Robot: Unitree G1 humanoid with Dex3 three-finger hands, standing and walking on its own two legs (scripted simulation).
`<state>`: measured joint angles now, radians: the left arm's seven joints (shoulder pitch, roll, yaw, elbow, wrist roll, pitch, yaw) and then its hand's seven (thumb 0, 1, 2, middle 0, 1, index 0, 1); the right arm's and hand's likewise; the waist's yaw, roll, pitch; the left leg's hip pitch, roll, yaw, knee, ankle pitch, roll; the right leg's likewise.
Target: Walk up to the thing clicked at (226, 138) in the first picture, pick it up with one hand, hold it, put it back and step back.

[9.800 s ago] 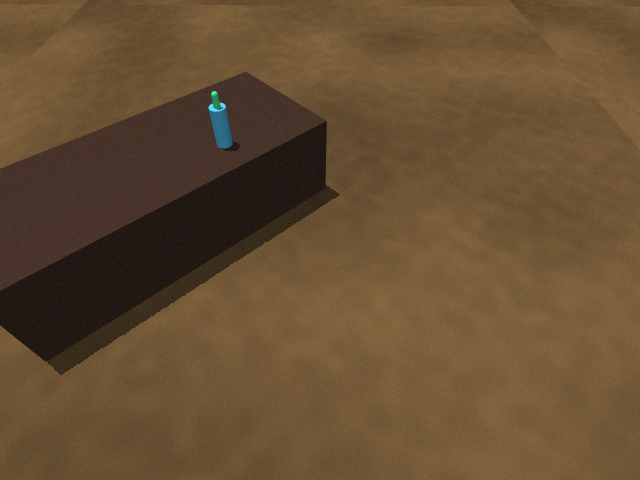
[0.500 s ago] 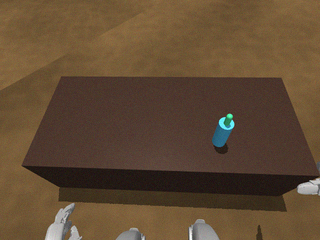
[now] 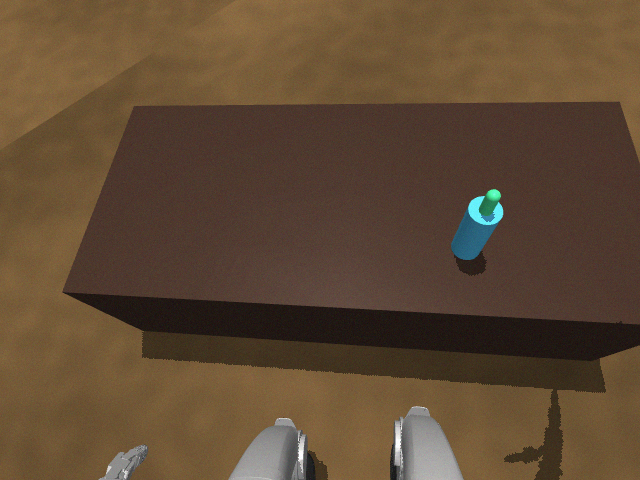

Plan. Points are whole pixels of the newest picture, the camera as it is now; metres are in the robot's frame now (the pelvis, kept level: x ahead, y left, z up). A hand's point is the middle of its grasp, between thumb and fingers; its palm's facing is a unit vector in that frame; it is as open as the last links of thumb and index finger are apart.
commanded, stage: go down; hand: right
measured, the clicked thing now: (478, 223) +0.54 -0.24 -0.23
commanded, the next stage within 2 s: approach in 0.42 s
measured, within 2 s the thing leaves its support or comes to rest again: neither
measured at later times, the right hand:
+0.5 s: hand out of the picture +0.39 -0.42 +0.03, palm faces +0.26 +0.96 -0.09, open 17.5 cm
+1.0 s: hand (605, 243) +0.44 -0.37 -0.11, palm faces +0.20 +0.98 +0.00, open 17.7 cm
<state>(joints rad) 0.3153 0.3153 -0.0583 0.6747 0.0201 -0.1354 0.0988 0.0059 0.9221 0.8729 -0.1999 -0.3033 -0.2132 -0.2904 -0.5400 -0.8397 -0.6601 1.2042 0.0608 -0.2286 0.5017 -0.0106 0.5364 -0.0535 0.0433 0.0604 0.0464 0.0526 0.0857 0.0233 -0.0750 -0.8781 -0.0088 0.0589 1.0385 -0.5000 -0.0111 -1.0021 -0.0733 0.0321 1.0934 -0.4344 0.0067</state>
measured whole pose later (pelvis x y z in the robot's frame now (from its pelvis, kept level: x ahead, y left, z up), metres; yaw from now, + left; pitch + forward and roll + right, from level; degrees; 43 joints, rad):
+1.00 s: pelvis -0.03 -0.01 -0.14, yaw +5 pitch +34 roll +8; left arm 0.21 0.33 -0.13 0.60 0.07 -0.10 0.02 0.00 0.91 0.88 -0.20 -0.30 -0.20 -0.29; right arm -0.81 -0.90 -0.79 1.28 0.17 -0.56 0.61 -0.01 0.60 -0.04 0.05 0.06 0.05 0.05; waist 0.16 0.02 -0.16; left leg -1.54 -0.03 0.07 1.63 -0.69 -0.03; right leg -1.69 -0.10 0.09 1.70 -0.61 -0.01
